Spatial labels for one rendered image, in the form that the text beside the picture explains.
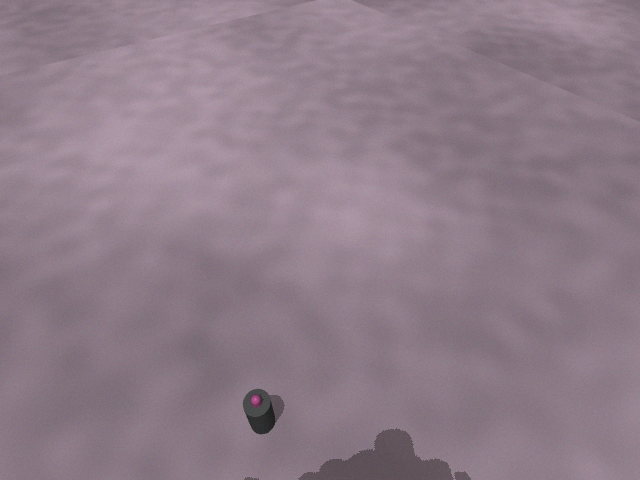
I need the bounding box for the bottle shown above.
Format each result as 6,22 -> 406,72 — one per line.
243,389 -> 275,434

